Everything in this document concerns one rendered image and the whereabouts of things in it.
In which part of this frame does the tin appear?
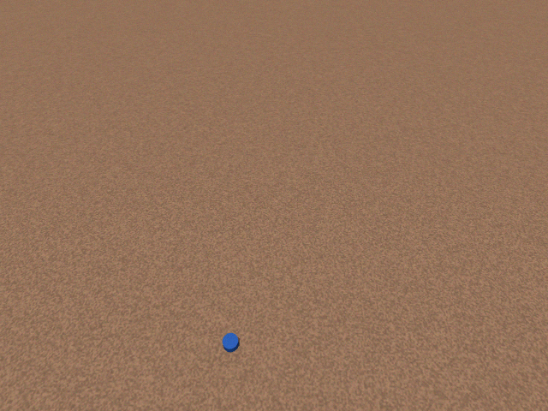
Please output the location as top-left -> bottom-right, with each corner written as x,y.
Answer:
223,333 -> 239,352

